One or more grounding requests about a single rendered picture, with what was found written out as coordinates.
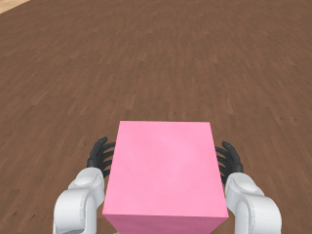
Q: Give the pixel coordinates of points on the right robot hand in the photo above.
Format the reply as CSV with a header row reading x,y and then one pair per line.
x,y
231,161

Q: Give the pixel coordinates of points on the carton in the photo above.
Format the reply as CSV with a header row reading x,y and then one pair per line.
x,y
164,179

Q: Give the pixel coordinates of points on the robot right forearm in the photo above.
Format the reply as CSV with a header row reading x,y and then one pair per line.
x,y
254,212

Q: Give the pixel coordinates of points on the left robot hand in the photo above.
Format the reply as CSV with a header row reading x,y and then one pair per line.
x,y
97,156

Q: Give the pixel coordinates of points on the robot left forearm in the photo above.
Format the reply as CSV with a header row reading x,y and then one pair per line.
x,y
75,210

